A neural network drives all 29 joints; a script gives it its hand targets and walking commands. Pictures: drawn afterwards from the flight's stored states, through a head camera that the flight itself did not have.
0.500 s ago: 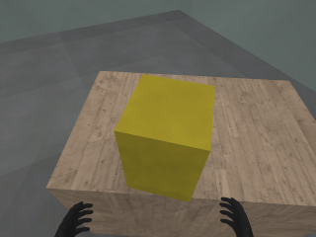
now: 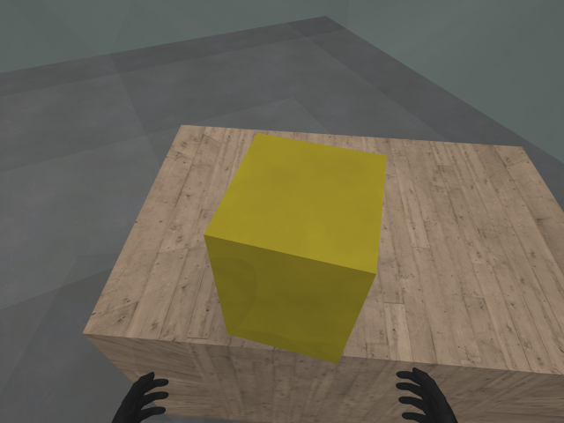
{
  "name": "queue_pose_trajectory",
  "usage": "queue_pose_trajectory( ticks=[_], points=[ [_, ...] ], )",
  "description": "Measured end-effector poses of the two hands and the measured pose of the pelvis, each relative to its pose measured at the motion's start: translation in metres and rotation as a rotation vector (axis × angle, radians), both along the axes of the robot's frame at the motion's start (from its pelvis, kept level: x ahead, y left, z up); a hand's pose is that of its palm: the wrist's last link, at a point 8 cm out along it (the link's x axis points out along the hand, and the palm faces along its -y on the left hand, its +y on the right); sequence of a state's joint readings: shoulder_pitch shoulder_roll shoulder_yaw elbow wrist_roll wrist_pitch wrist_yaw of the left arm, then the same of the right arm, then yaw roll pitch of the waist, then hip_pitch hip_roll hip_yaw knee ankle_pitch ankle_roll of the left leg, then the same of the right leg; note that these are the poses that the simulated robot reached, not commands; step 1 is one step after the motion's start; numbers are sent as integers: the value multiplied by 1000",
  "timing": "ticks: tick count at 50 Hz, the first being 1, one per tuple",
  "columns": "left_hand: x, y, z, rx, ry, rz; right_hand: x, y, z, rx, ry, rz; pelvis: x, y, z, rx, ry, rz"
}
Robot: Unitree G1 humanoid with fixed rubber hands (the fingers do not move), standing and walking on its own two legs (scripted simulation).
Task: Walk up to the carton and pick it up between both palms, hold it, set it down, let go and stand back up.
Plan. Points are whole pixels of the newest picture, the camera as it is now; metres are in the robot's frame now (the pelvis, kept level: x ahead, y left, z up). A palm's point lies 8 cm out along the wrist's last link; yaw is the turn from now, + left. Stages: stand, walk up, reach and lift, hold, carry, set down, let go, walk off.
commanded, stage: let go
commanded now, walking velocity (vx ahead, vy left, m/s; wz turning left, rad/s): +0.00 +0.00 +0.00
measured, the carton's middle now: (299, 253) +0.38 -0.01 +0.01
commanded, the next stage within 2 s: stand in 0.48 s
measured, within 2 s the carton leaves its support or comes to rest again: neither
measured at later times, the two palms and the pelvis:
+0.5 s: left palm out of the picture +0.15 +0.22 -0.09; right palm out of the picture +0.14 -0.23 -0.08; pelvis -0.01 +0.00 +0.00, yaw +0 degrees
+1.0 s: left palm out of the picture -0.02 +0.27 -0.12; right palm out of the picture +0.01 -0.24 -0.13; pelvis -0.04 +0.01 -0.01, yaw +2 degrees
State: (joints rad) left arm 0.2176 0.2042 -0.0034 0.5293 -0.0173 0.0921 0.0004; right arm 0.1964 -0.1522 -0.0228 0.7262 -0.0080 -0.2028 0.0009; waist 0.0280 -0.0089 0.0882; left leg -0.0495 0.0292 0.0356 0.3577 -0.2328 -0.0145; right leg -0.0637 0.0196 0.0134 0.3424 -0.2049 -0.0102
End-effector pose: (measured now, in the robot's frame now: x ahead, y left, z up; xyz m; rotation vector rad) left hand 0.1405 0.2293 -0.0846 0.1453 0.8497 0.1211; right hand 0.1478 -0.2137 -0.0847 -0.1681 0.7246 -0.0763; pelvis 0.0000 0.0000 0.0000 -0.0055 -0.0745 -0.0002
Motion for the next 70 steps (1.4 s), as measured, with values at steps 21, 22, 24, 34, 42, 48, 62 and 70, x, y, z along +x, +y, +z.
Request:
queue_pose_trajectory(
  ticks=[21,22,24,34,42,48,62,70],
  points=[
    [13,-12,-1,10,2,-25,-9,-19,0,-25,7,-5,-5,-4,-1,4,-1,-9],
    [13,-12,-1,9,3,-24,-9,-18,0,-24,7,-5,-5,-4,-1,4,0,-10],
    [11,-12,-1,-2,-5,-15,-10,-18,1,-27,1,-5,-6,-3,-2,3,4,-8],
    [-45,18,-17,59,46,10,-50,-31,-25,-62,216,-57,-7,4,-7,0,27,16],
    [-109,36,-30,87,195,50,-98,-32,-37,-69,342,-57,-19,8,-6,1,21,26],
    [-145,38,-37,79,268,68,-127,-26,-43,-65,406,-52,-32,11,-6,2,19,30],
    [-207,30,-49,55,392,91,-180,-20,-54,-52,505,-71,-55,13,-7,5,23,35],
    [-227,26,-51,54,435,110,-199,-23,-59,-48,546,-87,-61,11,-8,6,25,35]
  ],
)
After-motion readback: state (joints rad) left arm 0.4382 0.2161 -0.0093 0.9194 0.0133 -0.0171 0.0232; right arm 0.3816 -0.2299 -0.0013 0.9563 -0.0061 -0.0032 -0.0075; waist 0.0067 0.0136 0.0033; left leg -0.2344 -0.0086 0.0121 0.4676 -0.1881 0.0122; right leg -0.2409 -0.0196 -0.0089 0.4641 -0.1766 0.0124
